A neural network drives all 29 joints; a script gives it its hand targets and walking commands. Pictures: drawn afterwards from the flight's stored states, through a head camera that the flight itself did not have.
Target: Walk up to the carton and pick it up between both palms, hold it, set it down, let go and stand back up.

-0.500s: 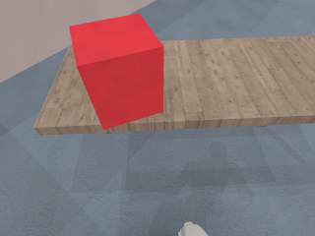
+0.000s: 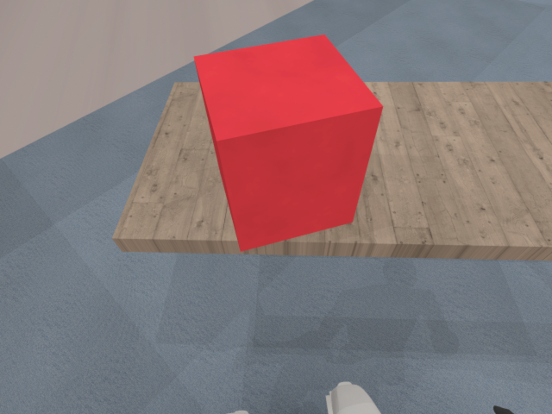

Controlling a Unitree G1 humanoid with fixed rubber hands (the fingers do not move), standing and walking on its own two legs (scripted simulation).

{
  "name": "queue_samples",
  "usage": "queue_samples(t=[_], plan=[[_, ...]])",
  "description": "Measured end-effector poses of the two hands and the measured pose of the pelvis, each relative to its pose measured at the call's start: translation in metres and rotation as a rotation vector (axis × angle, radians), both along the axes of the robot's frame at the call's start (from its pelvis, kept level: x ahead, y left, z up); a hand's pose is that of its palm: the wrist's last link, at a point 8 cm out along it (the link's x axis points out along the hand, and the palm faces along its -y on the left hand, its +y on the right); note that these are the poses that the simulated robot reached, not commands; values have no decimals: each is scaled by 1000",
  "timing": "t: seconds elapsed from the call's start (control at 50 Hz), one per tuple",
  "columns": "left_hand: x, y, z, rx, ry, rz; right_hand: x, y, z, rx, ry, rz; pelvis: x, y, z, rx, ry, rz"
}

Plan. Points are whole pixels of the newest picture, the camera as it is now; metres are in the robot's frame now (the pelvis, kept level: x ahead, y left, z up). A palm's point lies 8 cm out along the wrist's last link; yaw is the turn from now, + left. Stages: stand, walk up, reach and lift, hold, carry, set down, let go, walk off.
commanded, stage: walk up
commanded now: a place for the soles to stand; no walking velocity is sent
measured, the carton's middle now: (280, 147) +0.52 -0.02 +0.08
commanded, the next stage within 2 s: none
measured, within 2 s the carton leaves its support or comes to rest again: neither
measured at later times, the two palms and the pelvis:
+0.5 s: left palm out of the picture +0.07 +0.43 -0.07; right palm out of the picture +0.07 -0.26 -0.11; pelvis +0.00 +0.07 -0.01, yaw +0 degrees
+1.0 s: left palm out of the picture +0.08 +0.45 -0.07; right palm out of the picture +0.07 -0.22 -0.10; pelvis +0.00 +0.11 +0.00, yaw -1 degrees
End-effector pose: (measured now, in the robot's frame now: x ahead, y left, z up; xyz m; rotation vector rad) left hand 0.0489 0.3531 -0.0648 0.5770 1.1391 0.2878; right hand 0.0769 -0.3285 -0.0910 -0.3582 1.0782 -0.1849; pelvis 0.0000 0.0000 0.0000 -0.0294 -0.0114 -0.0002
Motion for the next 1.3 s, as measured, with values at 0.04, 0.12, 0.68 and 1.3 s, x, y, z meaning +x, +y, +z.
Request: queue_samples(t=[0.04,0.12,0.68,1.3], plan=[[14,0,1,0,-9,-16,-2,0,-1,0,6,-15,3,1,0,2,6,-5],[33,-1,2,16,-33,-40,-4,-1,-10,14,12,-34,8,0,-4,13,2,-14],[44,73,4,55,-69,-55,-11,74,-24,27,30,-61,6,75,-11,20,-3,-25],[29,72,12,33,-119,-16,5,83,-12,20,-47,-18,0,78,-2,44,-27,-30]])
